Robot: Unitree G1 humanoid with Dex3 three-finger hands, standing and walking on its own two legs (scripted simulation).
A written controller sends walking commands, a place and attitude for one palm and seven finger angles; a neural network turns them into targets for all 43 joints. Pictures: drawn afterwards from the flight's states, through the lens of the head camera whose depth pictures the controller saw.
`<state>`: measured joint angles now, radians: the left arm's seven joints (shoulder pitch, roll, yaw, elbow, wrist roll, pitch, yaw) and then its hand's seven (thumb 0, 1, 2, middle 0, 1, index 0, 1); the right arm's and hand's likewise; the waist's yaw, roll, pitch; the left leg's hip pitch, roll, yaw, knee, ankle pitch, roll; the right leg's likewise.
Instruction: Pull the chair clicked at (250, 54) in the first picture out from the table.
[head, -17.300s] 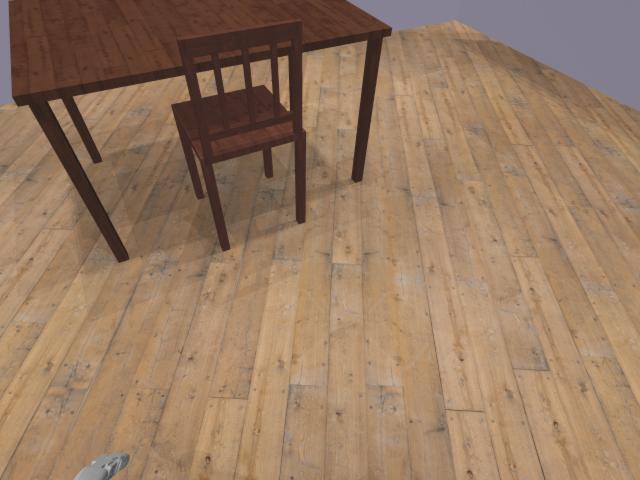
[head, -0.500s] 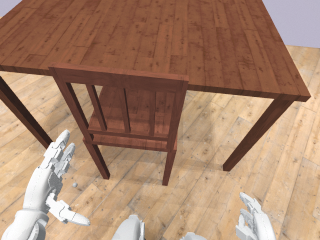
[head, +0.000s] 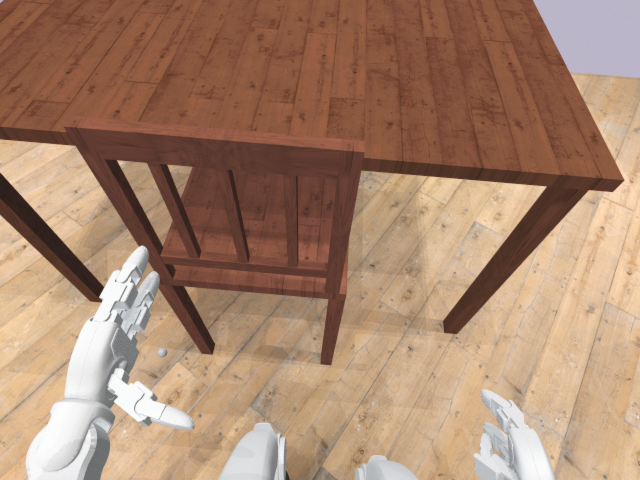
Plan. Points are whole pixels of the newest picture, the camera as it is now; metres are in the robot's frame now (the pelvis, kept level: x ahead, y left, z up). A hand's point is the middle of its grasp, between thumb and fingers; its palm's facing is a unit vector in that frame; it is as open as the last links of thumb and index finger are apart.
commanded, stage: aim the fingers beside a spindle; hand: left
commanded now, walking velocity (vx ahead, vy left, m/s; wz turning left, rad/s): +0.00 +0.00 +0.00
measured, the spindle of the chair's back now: (235, 219) +0.48 +0.15 -0.01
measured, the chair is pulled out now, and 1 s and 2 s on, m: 0.00 0.00 0.00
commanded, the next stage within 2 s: none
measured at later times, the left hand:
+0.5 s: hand (198, 331) +0.29 +0.16 +0.02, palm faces -0.07 -1.00 -0.02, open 16.9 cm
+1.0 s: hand (225, 309) +0.33 +0.14 +0.00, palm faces -0.05 -1.00 -0.04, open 16.9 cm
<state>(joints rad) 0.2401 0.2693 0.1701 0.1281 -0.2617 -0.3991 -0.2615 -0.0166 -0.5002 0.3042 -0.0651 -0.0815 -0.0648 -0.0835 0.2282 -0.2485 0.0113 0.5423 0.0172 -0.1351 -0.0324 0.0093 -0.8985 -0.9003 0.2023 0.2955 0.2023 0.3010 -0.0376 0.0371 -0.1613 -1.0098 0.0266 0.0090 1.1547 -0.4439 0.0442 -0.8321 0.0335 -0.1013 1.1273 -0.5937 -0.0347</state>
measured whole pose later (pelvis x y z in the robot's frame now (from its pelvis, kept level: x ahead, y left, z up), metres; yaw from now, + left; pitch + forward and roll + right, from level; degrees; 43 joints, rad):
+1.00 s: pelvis -0.01 +0.00 -0.03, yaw -1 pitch +21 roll -3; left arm -0.08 0.20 0.06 0.36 -0.14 -0.45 -0.07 -0.02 -0.50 0.30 -0.06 -0.08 -0.06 -0.08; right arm 0.23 -0.24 0.01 0.55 -0.01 0.00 0.02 0.01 -0.90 -0.90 0.20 0.30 0.20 0.30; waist -0.05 0.04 -0.18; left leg -1.16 0.03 0.03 1.26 -0.47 0.05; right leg -1.00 0.03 -0.09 1.26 -0.63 -0.03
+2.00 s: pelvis -0.01 +0.00 -0.03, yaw -1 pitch +21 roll -3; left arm -0.08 0.20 0.07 0.35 -0.14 -0.49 -0.08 -0.02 -0.50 0.30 -0.07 -0.08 -0.07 -0.08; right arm 0.20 -0.24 0.00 0.55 0.00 0.00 0.00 0.01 -0.90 -0.90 0.20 0.30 0.20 0.30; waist -0.06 0.03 -0.17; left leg -1.18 0.04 0.02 1.27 -0.47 0.05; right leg -1.01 0.04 -0.09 1.27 -0.63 -0.04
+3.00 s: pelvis +0.00 +0.00 -0.02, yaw -1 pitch +21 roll -3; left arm 0.00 0.18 0.01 0.29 -0.15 -0.45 -0.07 -0.02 -0.50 0.30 -0.06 -0.08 -0.06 -0.08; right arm 0.22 -0.24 0.01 0.54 0.00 0.03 0.00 0.01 -0.90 -0.90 0.20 0.30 0.20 0.30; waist -0.06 0.03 -0.17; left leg -1.15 0.03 0.03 1.25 -0.47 0.05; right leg -0.98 0.04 -0.08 1.24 -0.62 -0.03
